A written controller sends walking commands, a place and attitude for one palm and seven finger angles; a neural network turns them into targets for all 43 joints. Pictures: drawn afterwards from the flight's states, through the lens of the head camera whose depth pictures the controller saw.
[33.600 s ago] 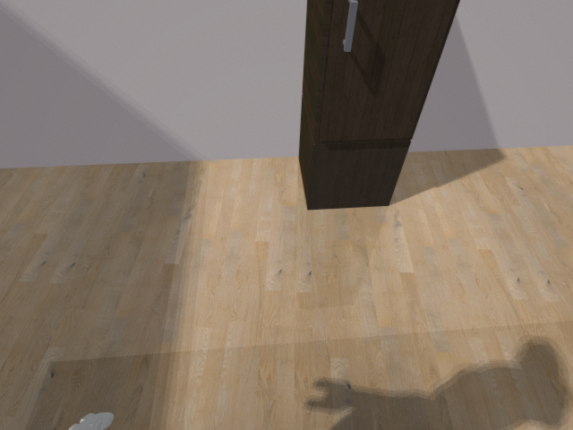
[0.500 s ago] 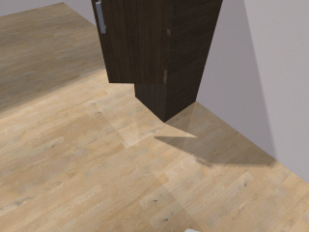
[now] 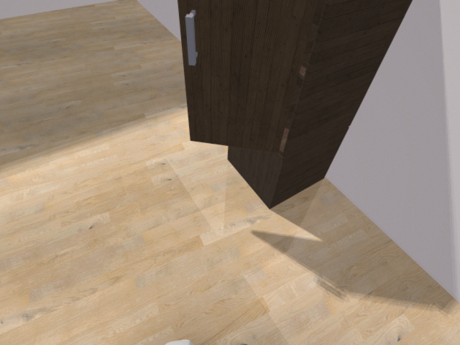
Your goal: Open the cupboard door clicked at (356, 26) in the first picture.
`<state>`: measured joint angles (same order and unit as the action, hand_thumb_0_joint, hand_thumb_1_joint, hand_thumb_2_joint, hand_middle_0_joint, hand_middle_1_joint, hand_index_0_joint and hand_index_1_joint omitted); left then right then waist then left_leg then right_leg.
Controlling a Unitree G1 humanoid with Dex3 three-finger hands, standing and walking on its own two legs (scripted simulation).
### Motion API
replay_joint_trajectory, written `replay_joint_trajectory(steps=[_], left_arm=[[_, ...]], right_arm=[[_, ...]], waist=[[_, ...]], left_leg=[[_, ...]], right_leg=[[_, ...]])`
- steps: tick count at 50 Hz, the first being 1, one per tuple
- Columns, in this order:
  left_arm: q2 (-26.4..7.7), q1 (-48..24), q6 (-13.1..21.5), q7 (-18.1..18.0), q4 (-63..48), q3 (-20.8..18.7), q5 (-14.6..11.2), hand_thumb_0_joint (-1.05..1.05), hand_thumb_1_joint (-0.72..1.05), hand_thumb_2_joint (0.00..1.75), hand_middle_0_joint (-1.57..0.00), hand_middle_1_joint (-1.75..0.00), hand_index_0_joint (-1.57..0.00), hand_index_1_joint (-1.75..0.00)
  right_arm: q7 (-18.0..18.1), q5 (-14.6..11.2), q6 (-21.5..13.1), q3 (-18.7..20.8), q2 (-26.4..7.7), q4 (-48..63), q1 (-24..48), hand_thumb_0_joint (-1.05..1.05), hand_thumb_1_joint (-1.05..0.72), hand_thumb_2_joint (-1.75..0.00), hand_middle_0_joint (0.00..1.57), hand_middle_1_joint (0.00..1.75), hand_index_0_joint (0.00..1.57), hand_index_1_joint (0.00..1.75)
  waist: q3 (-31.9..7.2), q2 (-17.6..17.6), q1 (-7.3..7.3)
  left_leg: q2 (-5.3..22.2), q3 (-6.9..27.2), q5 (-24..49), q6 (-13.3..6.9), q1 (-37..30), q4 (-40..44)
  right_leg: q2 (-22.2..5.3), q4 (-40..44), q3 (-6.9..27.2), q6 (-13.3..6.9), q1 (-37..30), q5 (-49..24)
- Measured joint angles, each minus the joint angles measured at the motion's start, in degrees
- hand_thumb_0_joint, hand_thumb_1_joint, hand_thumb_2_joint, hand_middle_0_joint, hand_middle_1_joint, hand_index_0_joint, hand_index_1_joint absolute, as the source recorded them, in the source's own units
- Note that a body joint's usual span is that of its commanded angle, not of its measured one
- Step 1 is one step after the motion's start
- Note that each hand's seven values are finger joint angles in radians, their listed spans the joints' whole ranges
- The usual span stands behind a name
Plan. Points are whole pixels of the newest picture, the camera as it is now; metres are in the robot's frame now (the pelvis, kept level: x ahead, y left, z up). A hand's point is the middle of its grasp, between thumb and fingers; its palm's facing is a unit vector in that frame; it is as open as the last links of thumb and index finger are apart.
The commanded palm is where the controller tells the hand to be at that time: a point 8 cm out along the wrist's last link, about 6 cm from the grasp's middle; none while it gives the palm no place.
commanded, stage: take the last steps up to it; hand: left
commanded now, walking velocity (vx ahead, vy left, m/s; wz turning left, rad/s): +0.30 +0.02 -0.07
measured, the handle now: (192, 38) +0.85 +0.19 +0.10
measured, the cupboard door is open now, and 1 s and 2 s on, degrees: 49 49 49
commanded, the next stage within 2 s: come to a stop and stand still in 0.44 s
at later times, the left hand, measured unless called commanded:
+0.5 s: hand (165, 270) +0.28 +0.17 -0.14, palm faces -0.02 -0.97 -0.23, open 7.3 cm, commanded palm none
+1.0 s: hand (156, 272) +0.28 +0.19 -0.16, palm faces +0.01 -0.97 -0.26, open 7.4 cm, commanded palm none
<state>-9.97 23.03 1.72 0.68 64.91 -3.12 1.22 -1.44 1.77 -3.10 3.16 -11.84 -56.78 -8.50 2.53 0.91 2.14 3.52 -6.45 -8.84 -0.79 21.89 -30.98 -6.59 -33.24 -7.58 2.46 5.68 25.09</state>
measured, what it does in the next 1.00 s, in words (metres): walks ahead: right foot, then left foot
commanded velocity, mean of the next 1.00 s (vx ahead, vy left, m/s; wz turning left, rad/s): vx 0.02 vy -0.01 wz -0.01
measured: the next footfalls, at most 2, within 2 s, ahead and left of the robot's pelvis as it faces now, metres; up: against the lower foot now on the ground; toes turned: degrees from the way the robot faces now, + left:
right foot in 0.40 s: +0.24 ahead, -0.12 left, +0.00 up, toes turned -10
left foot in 0.70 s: +0.35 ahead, +0.12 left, +0.00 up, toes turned +3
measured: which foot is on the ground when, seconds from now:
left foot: down 0.00-0.40, up 0.42-0.68, down 0.70-1.00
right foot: up 0.00-0.38, down 0.40-0.76, up 0.78-1.00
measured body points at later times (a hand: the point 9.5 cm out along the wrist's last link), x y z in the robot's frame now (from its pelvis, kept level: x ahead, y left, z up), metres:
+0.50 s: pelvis +0.17 -0.02 +0.01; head +0.20 -0.04 +0.46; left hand +0.28 +0.22 -0.13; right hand +0.11 -0.24 -0.16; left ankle +0.11 +0.11 -0.67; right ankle +0.20 -0.11 -0.72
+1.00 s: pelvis +0.23 -0.01 +0.00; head +0.26 -0.02 +0.45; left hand +0.28 +0.24 -0.14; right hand +0.32 -0.25 -0.15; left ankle +0.31 +0.12 -0.72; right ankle +0.19 -0.12 -0.72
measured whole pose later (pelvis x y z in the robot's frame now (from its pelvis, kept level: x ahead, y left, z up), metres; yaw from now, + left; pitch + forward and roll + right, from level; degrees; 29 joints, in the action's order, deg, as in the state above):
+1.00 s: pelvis +0.23 -0.01 +0.00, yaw -3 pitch +0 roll +0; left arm -11.6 12.4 -2.7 -0.9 56.9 -3.3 0.7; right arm 2.2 1.3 1.6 2.5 -10.6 -56.2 -5.6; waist 4.5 -1.2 0.9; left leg 4.2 -4.2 -9.7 0.7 22.0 -31.9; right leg -0.7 -39.9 -2.4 -0.1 16.4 24.3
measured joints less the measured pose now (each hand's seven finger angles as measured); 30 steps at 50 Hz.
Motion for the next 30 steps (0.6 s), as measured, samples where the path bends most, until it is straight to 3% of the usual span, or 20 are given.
replay_joint_trajectory(steps=[3,6,9,12,19,21,23,25,27,30], left_arm=[[-0.61,-1.19,-1.6,-0.09,0.47,0.09,-0.04,0.0,0.91,0.9,-0.2,-0.29,-0.2,-0.3],[-0.7,-3.94,-1.8,0.25,-0.61,-0.11,0.19,0.01,0.91,0.9,-0.19,-0.29,-0.19,-0.3],[-0.19,-6.81,-1.52,0.48,-2.85,-0.17,0.29,0.01,0.91,0.9,-0.19,-0.29,-0.19,-0.3],[0.14,-9.88,-1.46,0.38,-4.72,-0.3,0.42,0.01,0.92,0.9,-0.19,-0.29,-0.19,-0.3],[-1.19,-15.01,-0.86,0.85,-7.66,-0.32,0.41,0.0,0.92,0.9,-0.19,-0.29,-0.19,-0.3],[-1.21,-15.64,0.4,0.7,-8.03,-0.28,0.46,0.0,0.92,0.9,-0.19,-0.29,-0.19,-0.3],[-0.56,-15.78,1.33,0.22,-8.11,0.06,0.09,0.0,0.92,0.9,-0.19,-0.29,-0.19,-0.3],[0.18,-14.88,1.56,-0.31,-7.99,0.36,-0.18,0.0,0.91,0.9,-0.19,-0.29,-0.19,-0.3],[0.94,-13.41,1.59,-0.66,-7.22,0.55,-0.24,0.0,0.91,0.9,-0.19,-0.29,-0.19,-0.3],[0.61,-11.38,1.68,-1.47,-5.67,-0.06,-0.42,-0.01,0.94,0.9,-0.2,-0.29,-0.2,-0.3]], right_arm=[[1.19,0.13,-1.01,-0.66,1.4,0.99,0.81,0.0,-0.91,-0.89,0.2,0.3,0.2,0.3],[1.99,0.0,-1.29,-1.36,2.75,0.49,-0.77,0.0,-0.91,-0.89,0.2,0.3,0.2,0.3],[2.94,-0.42,-1.57,-0.71,2.8,-0.84,-3.12,-0.01,-0.94,-0.89,0.2,0.3,0.2,0.3],[2.68,-0.21,-1.19,-0.79,2.05,-2.56,-5.76,-0.01,-0.95,-0.89,0.2,0.3,0.2,0.3],[2.12,0.01,0.62,-1.15,2.12,-6.73,-11.78,0.0,-0.92,-0.89,0.2,0.3,0.2,0.3],[1.91,-0.4,1.17,-1.22,2.05,-7.72,-12.88,0.0,-0.92,-0.89,0.2,0.3,0.2,0.3],[1.73,-0.67,2.21,-1.12,1.79,-8.56,-12.38,0.0,-0.92,-0.89,0.2,0.3,0.2,0.3],[1.67,-0.72,2.83,-0.91,1.7,-8.7,-11.26,0.0,-0.91,-0.89,0.2,0.3,0.2,0.3],[1.63,-0.7,2.88,-0.77,1.74,-8.11,-9.9,0.01,-0.91,-0.89,0.2,0.3,0.2,0.3],[1.67,-0.86,2.49,-0.91,2.33,-6.65,-7.88,0.01,-0.91,-0.89,0.2,0.3,0.2,0.3]], waist=[[1.02,1.58,0.06],[0.92,1.65,-0.05],[0.44,1.12,-0.42],[0.09,0.46,-1.25],[0.34,-0.42,-3.39],[0.74,-1.26,-3.63],[1.54,-2.45,-4.0],[1.73,-2.72,-3.93],[1.4,-2.5,-3.89],[0.68,-1.55,-3.51]], left_leg=[[-0.98,-1.76,-4.2,-1.63,-0.72,-3.9],[-1.83,-2.72,-4.4,-1.53,-4.61,0.5],[-2.76,-3.36,-3.5,-1.9,-8.73,5.77],[-3.37,-3.51,-3.54,-1.85,-12.23,9.2],[-3.02,-3.6,-9.74,0.38,-17.03,6.65],[-1.75,-2.84,-14.33,0.78,-15.0,-1.4],[-1.19,0.1,-19.24,0.71,-9.54,-15.21],[-0.97,1.86,-18.07,1.02,-4.06,-24.43],[-0.22,2.28,-15.44,1.58,-0.19,-25.82],[0.63,2.26,-11.81,2.65,2.36,-18.81]], right_leg=[[0.57,-23.76,4.17,-2.5,10.31,3.0],[0.86,-32.6,3.97,-2.96,18.52,-1.86],[0.55,-28.93,3.4,-2.66,22.86,-5.75],[0.29,-19.99,2.84,-2.42,23.6,-8.55],[1.71,-1.8,1.9,-2.94,16.48,-12.16],[2.59,-0.65,1.51,-4.3,14.55,-13.56],[3.37,-1.85,0.35,-4.97,13.25,-10.62],[3.94,0.66,-0.16,-5.0,10.86,-9.93],[4.31,4.47,-0.31,-4.64,8.33,-10.99],[4.45,8.85,-0.42,-4.55,5.2,-11.81]])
